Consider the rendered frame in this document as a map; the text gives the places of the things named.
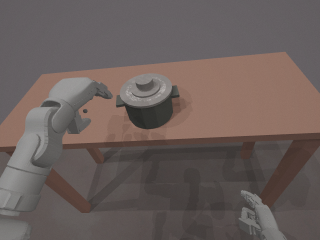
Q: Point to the pot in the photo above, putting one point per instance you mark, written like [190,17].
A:
[152,117]

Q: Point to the left robot upper arm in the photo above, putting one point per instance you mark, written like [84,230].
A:
[12,229]

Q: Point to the lid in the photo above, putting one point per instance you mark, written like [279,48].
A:
[155,95]

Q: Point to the right robot forearm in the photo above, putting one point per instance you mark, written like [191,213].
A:
[272,234]

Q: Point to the robot right hand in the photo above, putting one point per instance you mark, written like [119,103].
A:
[261,219]

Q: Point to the left robot forearm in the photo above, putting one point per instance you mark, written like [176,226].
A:
[35,154]

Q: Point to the robot left hand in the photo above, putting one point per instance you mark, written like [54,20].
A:
[77,92]

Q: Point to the table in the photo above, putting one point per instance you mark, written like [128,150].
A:
[248,98]

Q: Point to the knob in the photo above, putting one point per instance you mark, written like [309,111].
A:
[144,81]

